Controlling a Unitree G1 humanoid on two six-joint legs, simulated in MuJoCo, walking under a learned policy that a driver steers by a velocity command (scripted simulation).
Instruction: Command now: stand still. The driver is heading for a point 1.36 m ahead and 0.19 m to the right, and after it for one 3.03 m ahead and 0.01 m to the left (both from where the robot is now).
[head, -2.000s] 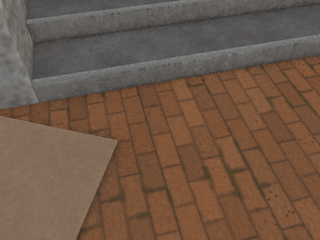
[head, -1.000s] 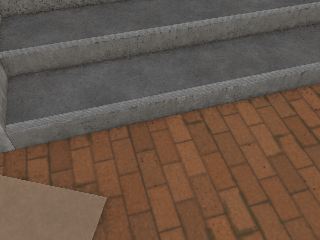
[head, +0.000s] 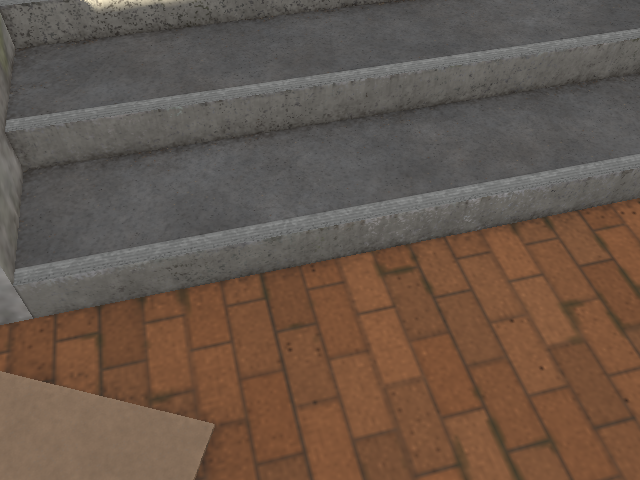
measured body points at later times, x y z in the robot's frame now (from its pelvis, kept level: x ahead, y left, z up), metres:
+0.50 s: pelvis +0.09 -0.07 +0.00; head +0.09 -0.09 +0.45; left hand +0.05 +0.17 -0.14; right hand +0.16 -0.33 -0.15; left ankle +0.07 +0.08 -0.65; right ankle +0.06 -0.16 -0.74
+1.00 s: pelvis +0.37 -0.03 -0.01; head +0.40 -0.03 +0.44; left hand +0.37 +0.23 -0.15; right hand +0.49 -0.28 -0.14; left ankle +0.44 +0.06 -0.74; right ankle +0.22 -0.16 -0.62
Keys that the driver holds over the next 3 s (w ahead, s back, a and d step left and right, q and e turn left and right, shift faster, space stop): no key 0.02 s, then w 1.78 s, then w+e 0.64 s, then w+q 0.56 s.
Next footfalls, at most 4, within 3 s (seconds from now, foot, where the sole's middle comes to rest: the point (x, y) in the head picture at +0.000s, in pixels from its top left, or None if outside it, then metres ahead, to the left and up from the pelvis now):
0.36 right None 0.10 -0.16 -0.77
0.88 left None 0.48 0.06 -0.77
1.38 right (403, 371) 0.75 -0.16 -0.77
1.90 left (318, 297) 0.96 0.03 -0.77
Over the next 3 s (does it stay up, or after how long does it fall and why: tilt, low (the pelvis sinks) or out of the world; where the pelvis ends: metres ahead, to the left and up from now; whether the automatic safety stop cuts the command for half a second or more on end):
stays up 1.46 -0.18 0.16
